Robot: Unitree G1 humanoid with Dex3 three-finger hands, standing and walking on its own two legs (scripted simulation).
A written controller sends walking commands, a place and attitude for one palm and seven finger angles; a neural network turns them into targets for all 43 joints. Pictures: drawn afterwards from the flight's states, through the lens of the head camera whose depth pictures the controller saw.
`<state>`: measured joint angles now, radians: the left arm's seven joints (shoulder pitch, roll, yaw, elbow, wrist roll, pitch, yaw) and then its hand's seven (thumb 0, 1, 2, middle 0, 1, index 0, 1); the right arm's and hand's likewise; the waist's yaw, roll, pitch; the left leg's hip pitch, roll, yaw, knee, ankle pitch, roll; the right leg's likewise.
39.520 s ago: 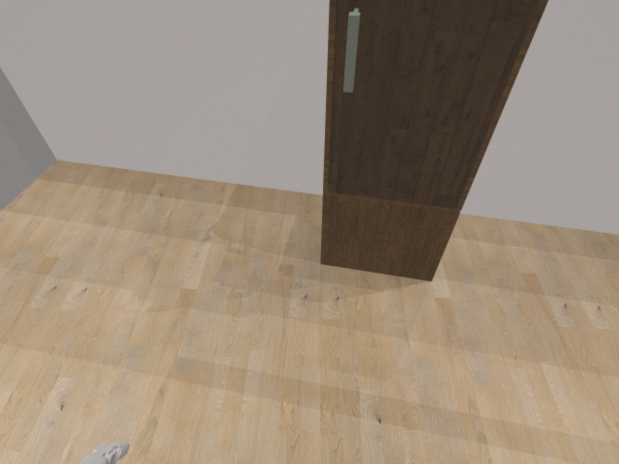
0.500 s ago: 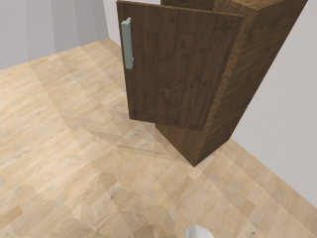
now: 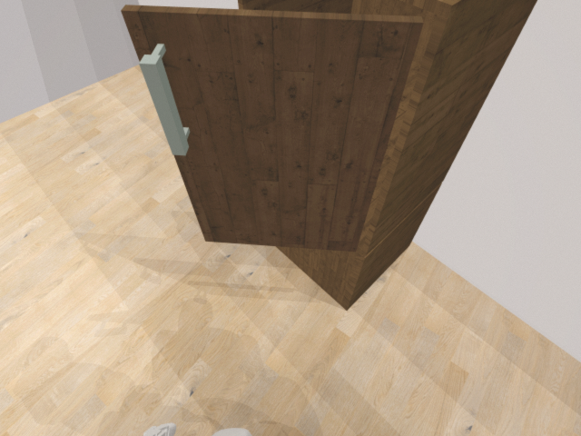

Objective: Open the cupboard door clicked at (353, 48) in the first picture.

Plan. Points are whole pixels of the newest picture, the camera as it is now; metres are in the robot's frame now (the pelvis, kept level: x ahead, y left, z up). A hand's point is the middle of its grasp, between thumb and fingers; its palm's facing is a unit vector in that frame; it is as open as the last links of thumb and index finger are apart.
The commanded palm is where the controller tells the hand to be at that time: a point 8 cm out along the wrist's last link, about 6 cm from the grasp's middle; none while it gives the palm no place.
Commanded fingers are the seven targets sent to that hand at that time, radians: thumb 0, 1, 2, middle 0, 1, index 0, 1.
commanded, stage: come to a stop and stand still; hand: left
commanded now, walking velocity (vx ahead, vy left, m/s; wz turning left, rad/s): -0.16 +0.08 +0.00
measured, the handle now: (170, 103) +0.58 +0.21 +0.12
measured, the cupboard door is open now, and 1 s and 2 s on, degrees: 41 41 41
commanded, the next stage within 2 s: look again from close up in 1.62 s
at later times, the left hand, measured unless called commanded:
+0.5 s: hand out of the picture +0.00 +0.25 -0.17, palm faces +0.02 -0.98 -0.19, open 7.3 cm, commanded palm none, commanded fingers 0.00 0.90 0.90 -0.20 -0.30 -0.20 -0.30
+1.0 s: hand out of the picture +0.01 +0.18 -0.17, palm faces +0.00 -0.98 -0.20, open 7.2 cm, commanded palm none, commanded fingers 0.00 0.90 0.90 -0.20 -0.30 -0.20 -0.30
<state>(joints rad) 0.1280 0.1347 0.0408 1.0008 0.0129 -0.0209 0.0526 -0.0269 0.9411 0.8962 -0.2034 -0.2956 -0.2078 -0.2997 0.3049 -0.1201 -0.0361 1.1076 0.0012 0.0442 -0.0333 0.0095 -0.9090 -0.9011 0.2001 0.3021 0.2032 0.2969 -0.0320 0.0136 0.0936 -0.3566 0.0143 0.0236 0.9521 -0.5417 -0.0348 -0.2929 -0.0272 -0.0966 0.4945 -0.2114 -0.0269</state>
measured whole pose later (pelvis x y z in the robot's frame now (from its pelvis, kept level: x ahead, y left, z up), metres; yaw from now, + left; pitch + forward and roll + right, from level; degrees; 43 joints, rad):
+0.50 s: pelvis -0.02 +0.05 +0.01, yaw -2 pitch +1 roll -2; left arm 0.26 0.22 0.07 1.05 0.02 0.07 0.01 0.00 0.91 0.90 -0.20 -0.29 -0.20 -0.30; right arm 0.18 -0.15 -0.03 1.00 -0.03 0.00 -0.04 0.00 -0.92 -0.90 0.20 0.30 0.21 0.30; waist 0.01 -0.02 0.05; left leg -0.26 0.04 0.06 0.41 -0.17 0.03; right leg -0.34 -0.03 0.00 0.89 -0.44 0.04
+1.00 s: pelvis -0.02 +0.00 +0.00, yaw -1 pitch +0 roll +0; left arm 0.23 0.16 0.02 1.12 0.00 0.00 0.03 0.00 0.94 0.90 -0.20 -0.30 -0.21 -0.30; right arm 0.31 -0.12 -0.02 1.18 -0.02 0.01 -0.03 0.01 -0.91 -0.90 0.20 0.30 0.20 0.30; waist -0.03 0.00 0.04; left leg -0.23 0.05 0.01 0.45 -0.21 -0.04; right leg -0.12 -0.01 -0.04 0.43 -0.31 0.00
